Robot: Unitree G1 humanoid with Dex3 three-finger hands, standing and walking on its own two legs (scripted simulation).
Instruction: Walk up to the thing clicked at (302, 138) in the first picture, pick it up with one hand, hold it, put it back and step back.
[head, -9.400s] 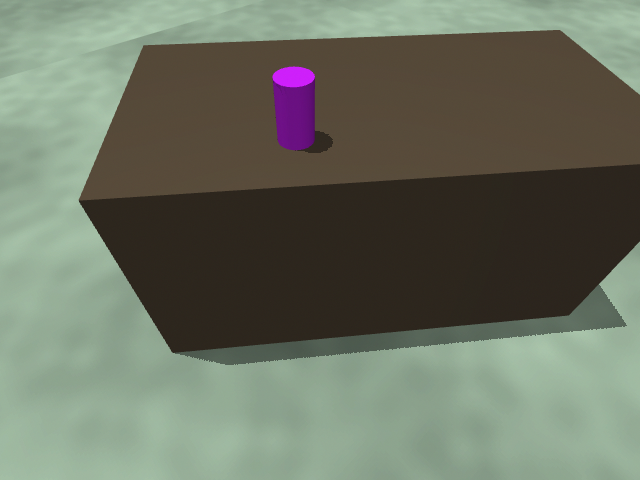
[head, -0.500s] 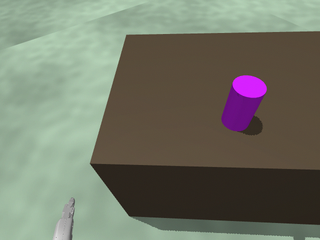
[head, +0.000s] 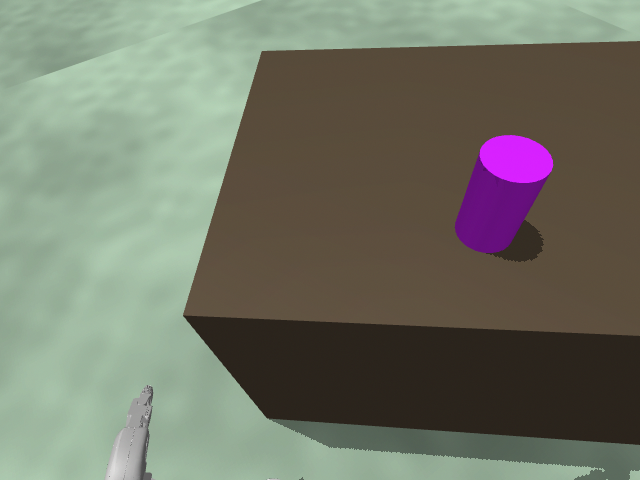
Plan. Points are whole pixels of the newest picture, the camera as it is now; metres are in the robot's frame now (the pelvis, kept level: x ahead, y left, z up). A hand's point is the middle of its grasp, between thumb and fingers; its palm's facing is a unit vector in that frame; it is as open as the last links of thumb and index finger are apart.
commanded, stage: go down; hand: right
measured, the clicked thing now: (497, 198) +0.50 -0.21 +0.02
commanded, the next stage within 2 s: approach in 1.26 s
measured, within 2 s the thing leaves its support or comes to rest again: neither
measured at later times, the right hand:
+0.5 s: hand out of the picture +0.41 -0.41 +0.15, palm faces +0.29 +0.96 +0.01, open 17.7 cm
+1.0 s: hand out of the picture +0.40 -0.41 +0.14, palm faces +0.29 +0.96 +0.00, open 17.6 cm
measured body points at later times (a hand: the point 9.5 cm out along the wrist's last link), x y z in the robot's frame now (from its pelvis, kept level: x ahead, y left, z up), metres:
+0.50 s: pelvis +0.00 +0.00 -0.01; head +0.08 -0.04 +0.43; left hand +0.14 +0.26 -0.07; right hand +0.39 -0.46 +0.15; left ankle +0.03 +0.14 -0.72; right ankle -0.02 -0.12 -0.72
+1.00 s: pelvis +0.00 +0.00 -0.02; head +0.08 -0.04 +0.43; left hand +0.14 +0.26 -0.07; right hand +0.38 -0.46 +0.14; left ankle +0.03 +0.14 -0.72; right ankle -0.02 -0.12 -0.72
